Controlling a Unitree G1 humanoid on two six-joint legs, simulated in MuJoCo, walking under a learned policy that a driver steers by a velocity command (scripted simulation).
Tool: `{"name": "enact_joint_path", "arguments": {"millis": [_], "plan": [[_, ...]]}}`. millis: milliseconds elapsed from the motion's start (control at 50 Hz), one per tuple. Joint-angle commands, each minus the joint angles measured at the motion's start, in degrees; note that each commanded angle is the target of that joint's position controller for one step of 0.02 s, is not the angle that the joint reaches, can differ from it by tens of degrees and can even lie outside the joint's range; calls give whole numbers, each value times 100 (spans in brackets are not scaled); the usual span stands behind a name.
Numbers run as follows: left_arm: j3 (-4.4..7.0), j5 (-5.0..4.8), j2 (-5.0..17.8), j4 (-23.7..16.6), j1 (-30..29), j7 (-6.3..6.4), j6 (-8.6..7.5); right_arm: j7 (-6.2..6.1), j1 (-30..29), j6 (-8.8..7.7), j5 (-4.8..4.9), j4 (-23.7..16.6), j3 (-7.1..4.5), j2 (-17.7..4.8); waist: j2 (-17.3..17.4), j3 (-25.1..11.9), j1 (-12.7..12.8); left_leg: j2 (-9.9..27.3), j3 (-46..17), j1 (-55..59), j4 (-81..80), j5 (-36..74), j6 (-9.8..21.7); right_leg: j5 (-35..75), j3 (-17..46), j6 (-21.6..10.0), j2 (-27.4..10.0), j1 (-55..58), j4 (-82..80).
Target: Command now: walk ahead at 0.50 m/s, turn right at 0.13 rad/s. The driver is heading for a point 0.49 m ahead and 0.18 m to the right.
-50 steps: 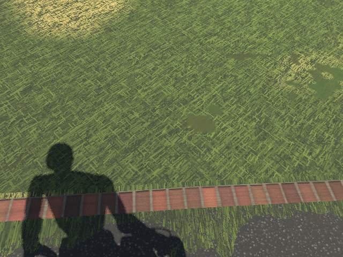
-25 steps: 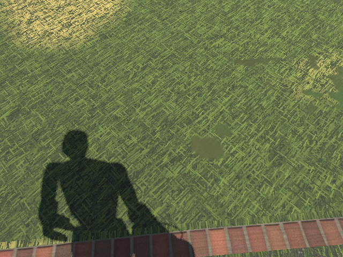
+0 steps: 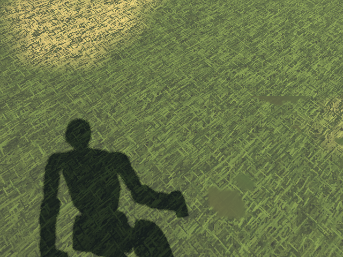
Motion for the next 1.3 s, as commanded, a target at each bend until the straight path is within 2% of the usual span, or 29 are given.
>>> {"name": "enact_joint_path", "arguments": {"millis": [20,60,140,260,360,420,460,480,500,520,540,580,620,700,760,840,900,940,960,980,1000,1020,1060,1100,1140,1200,1240,1280,1300], "plan": [[161,-12,580,-401,-122,-9,-81,-14,1036,-13,77,152,-205,-610,225,-465,-412,1918,-2390,2201,-1869,-27,767,728,452,-126,-504,-2424,1276],[164,135,421,-325,5,-84,80,-60,1017,-96,97,267,-126,-348,411,-236,-163,1572,-1573,1501,-2134,417,456,953,432,-15,-643,-1964,934],[189,148,307,-507,-461,-202,266,-88,1448,-263,127,459,-166,-527,403,-60,-87,1469,-813,1426,-2403,1021,375,1500,314,113,-714,-2401,712],[112,113,200,-997,-1743,-269,244,-142,1830,-255,113,546,-127,-494,382,182,-320,1264,73,1751,-2393,1844,196,2592,-108,188,-647,-2795,-902],[62,157,204,-1339,-2412,-300,224,-251,2304,-170,86,713,-147,-617,409,231,-495,1547,446,2671,-1982,2947,157,2302,-627,-101,-427,-2656,-1943],[148,181,364,-1263,-1933,-265,231,-312,2156,-82,51,677,-204,-819,630,-129,-182,1655,727,3025,-867,5200,102,1468,-905,-472,34,-1879,-2096],[301,206,616,-943,-823,-227,181,-294,2047,24,48,578,-259,-974,598,-773,289,1642,810,2724,986,5180,66,1191,-862,-787,386,-554,-2542],[464,282,996,-729,25,-159,152,-258,1916,30,81,424,-263,-968,201,-1229,716,1488,861,1647,2609,3709,-105,991,13,-1096,-115,788,-2993],[640,276,1658,-802,9,-85,185,-107,2159,-11,158,23,-145,-302,-1248,-1693,302,299,707,-1026,4860,-1622,-445,1168,3061,-2051,-1914,2643,-3268],[633,90,1631,-820,112,-86,268,-73,1401,-94,119,-194,-231,-756,-477,-1826,503,14,-643,-1894,5448,-2020,-433,1113,4246,-2161,-2076,2742,-3996],[589,65,1470,-826,-289,-36,282,-46,1022,-182,161,-365,-201,-694,-222,-972,327,414,-821,-2318,5155,-1381,-380,1427,3334,-1943,-2007,2113,-4139],[435,39,897,-907,-902,-7,195,-108,1290,-162,140,-183,-197,-638,426,-306,-214,709,-721,-1508,4267,-950,-451,3975,2073,-1464,-1604,732,-4166],[336,-13,688,-897,-997,-12,57,-131,1579,94,-22,-115,-187,-511,326,-404,-466,730,-697,-735,3790,-1035,-596,5580,1286,-1231,-1280,135,-4089],[330,19,893,-731,-645,-7,-26,-81,1436,301,9,-190,-158,-372,-68,-531,-476,564,-441,-751,2897,-436,-693,6895,631,-855,-896,188,-3997],[262,12,810,-692,-537,28,43,-69,968,328,50,-316,-122,-390,-299,-562,-296,504,-346,-776,2089,143,-664,6782,428,-461,-716,398,-3950],[197,59,770,-553,-319,108,100,-122,544,319,102,-397,-73,-409,-393,-561,-49,388,-312,-691,1174,495,-554,6706,485,-340,-850,900,-3808],[161,109,735,-446,-342,164,143,-188,626,278,102,-307,-70,-465,-407,-453,-68,246,-333,-361,678,77,-410,6818,631,-410,-1020,1054,-3510],[152,85,755,-396,-471,197,148,-251,1050,228,92,-120,-95,-515,-383,-425,-261,143,-357,162,50,-91,-234,6982,775,-414,-1079,1076,-3072],[142,30,767,-381,-599,207,133,-284,1405,173,68,22,-101,-504,-246,-459,-498,189,-419,713,-665,537,-136,6745,744,-302,-983,959,-2690],[116,-15,754,-446,-623,200,81,-320,1855,88,33,161,-135,-695,112,-800,-646,733,-935,1776,-858,2915,1,5715,674,-113,-750,465,-2148],[70,-101,491,-384,57,183,96,-322,2018,87,71,169,-183,-1013,943,-1362,-347,1988,-2034,2729,-451,5780,783,2526,449,114,-129,-182,-1121],[95,-89,495,-193,182,190,243,-268,1864,163,191,164,-78,-683,1176,-1624,-429,2489,-2670,2640,-626,6022,1452,-881,371,166,398,-566,-519],[135,98,546,-167,-356,171,408,-232,1207,218,131,92,18,-486,476,-805,-223,2053,-2273,1455,-1210,3431,1240,-990,648,201,221,-674,-111],[90,108,384,-112,-470,127,531,-303,729,280,87,77,90,-385,617,-394,14,1544,-1673,610,-1674,1788,771,-461,566,343,0,-310,-785],[40,101,287,53,-360,142,603,-298,785,316,51,176,81,-473,804,-431,-16,1246,-1438,642,-1724,1073,548,-257,275,468,50,-141,-1503],[9,41,258,208,-395,192,639,-273,943,361,117,322,29,-649,723,-572,-103,1215,-1536,707,-1744,-130,432,406,130,471,-10,116,-2356],[-26,70,223,305,-401,195,606,-258,864,423,155,356,6,-671,631,-397,-68,1082,-1539,338,-1804,-1283,150,1164,110,395,-66,454,-3185],[-38,154,438,242,-551,195,519,-227,1017,469,182,413,-12,-592,398,-101,-221,886,-1514,103,-1853,-1866,-251,1044,744,265,-537,272,-3681],[-41,91,474,310,-635,181,480,-204,1016,501,216,432,-24,-506,-79,205,-329,637,-1220,513,-1738,-1399,-309,544,849,198,-568,-545,-3799]]}}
